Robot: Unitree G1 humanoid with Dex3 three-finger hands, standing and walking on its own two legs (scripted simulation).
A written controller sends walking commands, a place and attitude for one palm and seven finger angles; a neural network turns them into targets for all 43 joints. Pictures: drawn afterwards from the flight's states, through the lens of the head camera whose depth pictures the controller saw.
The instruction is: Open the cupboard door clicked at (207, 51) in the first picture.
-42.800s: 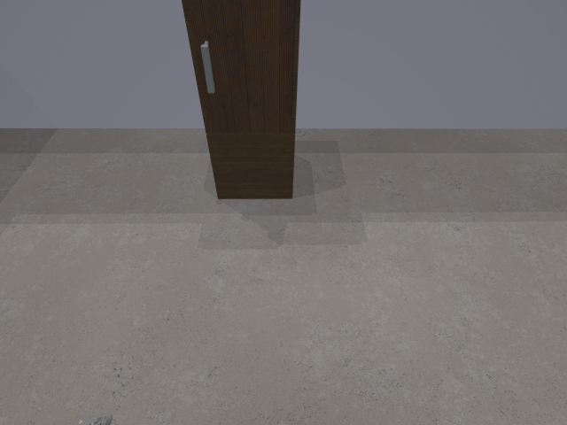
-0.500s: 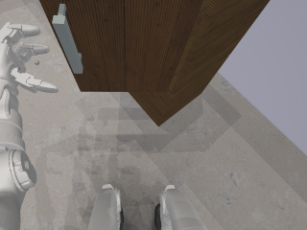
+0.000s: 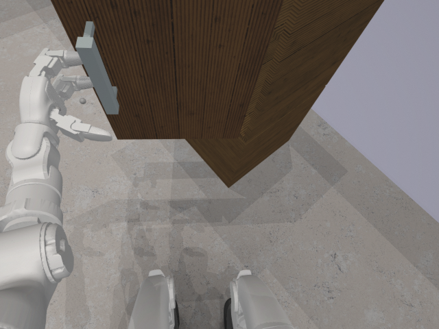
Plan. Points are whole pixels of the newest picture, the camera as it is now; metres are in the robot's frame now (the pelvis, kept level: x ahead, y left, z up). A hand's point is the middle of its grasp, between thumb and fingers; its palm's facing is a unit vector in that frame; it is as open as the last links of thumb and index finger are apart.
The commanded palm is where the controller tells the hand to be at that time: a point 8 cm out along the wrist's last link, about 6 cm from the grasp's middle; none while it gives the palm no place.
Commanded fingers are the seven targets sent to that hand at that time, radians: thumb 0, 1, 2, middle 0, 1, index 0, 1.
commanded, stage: slide the fingers in behind the handle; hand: left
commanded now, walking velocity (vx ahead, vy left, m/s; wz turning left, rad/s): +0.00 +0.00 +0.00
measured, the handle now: (102, 72) +0.56 +0.19 +0.06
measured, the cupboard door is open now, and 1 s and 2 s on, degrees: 54 54 54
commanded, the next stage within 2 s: close the thumb around the handle in 1.04 s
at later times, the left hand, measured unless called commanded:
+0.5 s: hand (104, 101) +0.50 +0.18 +0.05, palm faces +0.01 -1.00 -0.02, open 14.0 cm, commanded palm +0.48 +0.21 +0.05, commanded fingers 0.00 -0.50 0.30 -0.30 -1.20 -0.30 -1.20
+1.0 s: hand (107, 101) +0.50 +0.17 +0.05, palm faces +0.02 -1.00 -0.03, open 14.0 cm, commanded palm +0.48 +0.21 +0.05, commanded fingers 0.00 -0.50 0.30 -0.30 -1.20 -0.30 -1.20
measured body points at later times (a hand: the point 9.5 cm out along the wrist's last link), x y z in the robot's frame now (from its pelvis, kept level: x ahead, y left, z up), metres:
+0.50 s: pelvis +0.00 -0.01 +0.00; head +0.14 +0.02 +0.43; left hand +0.49 +0.23 +0.06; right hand +0.03 -0.27 -0.12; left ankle +0.04 +0.11 -0.62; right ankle +0.01 -0.12 -0.62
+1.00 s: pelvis +0.00 +0.00 +0.00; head +0.15 +0.02 +0.43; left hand +0.49 +0.23 +0.05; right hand +0.03 -0.27 -0.12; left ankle +0.04 +0.11 -0.62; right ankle +0.01 -0.12 -0.62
